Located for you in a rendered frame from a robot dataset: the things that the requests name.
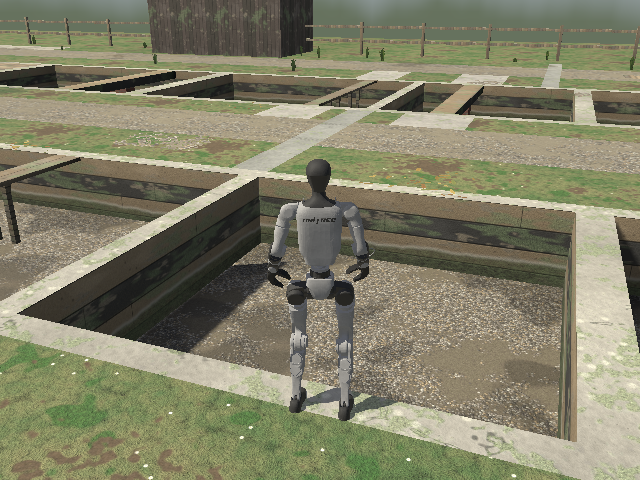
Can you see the right robot upper arm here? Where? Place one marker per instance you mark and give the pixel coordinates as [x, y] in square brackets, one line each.
[350, 212]

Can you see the left robot hand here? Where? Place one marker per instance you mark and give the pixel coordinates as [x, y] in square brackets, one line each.
[274, 281]

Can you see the robot left shin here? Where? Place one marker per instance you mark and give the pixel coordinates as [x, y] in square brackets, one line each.
[297, 364]

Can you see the left robot upper arm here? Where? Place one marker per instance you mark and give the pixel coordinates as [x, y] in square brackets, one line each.
[287, 213]

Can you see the right robot hand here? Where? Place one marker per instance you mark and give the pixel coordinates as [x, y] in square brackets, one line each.
[362, 275]

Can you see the right robot foot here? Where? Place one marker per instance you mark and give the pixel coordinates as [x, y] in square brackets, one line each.
[344, 412]

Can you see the robot right forearm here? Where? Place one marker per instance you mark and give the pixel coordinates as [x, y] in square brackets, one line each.
[363, 260]

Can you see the robot left forearm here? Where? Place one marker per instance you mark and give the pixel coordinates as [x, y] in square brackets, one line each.
[273, 262]

